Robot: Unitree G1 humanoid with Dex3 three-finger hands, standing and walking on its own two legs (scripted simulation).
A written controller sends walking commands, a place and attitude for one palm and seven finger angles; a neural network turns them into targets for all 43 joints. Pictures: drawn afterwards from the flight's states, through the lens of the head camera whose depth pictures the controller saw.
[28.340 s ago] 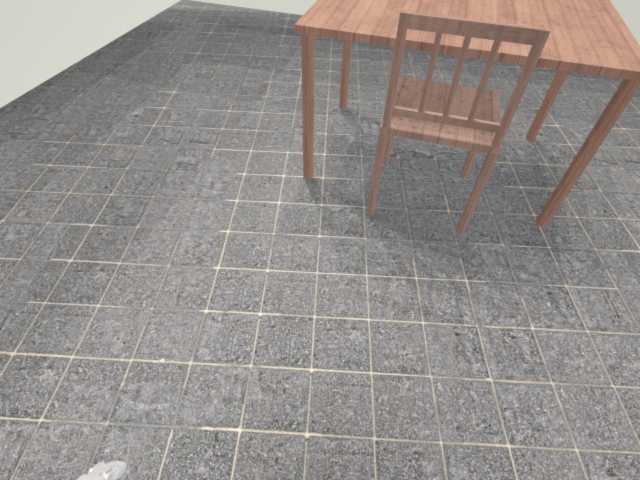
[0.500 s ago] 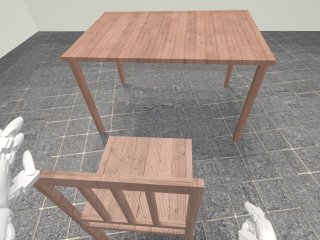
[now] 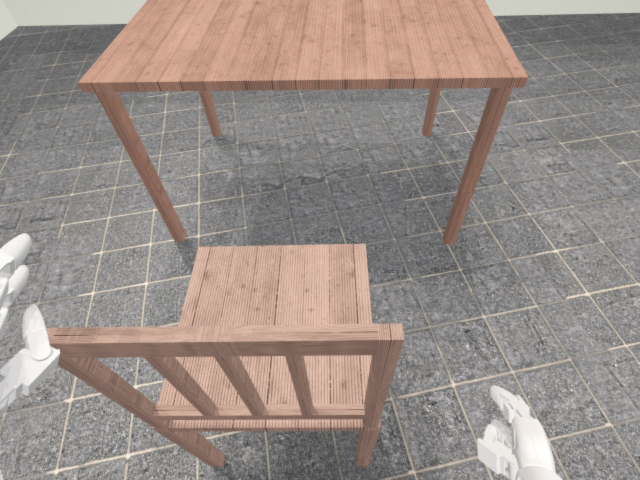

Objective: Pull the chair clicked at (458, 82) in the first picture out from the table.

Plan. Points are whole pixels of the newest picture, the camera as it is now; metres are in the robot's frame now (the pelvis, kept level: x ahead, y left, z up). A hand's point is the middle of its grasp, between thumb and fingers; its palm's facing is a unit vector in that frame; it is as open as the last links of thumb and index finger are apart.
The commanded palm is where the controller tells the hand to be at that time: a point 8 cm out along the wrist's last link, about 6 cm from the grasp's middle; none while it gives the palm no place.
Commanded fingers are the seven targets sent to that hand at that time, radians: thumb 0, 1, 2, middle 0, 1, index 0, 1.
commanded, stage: step back with the hand held close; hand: left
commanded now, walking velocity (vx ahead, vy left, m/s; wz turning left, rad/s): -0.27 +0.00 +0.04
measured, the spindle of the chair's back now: (243, 384) +0.26 +0.14 -0.10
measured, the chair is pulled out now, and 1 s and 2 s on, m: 0.65 0.65 0.65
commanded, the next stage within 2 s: stop stepping back and stand still in 1.54 s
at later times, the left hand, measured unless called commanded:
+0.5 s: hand out of the picture +0.13 +0.28 +0.15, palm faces +0.47 -0.74 -0.48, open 7.4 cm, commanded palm +0.07 +0.31 +0.17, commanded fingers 0.00 0.90 0.90 -0.20 -0.30 -0.20 -0.30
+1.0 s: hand out of the picture +0.12 +0.28 +0.17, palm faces +0.48 -0.71 -0.52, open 7.4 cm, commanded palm +0.06 +0.31 +0.17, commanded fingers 0.00 0.90 0.90 -0.20 -0.30 -0.20 -0.30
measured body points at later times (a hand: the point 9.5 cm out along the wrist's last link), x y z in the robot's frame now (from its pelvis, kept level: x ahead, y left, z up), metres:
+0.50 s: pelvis -0.07 +0.00 -0.01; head -0.05 +0.01 +0.44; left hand +0.10 +0.31 +0.18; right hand +0.10 -0.24 -0.09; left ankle -0.01 +0.12 -0.74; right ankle +0.00 -0.14 -0.74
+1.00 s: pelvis -0.07 +0.00 -0.02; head -0.04 +0.02 +0.43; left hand +0.09 +0.31 +0.19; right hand +0.11 -0.23 -0.10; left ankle -0.01 +0.12 -0.74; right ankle -0.03 -0.14 -0.74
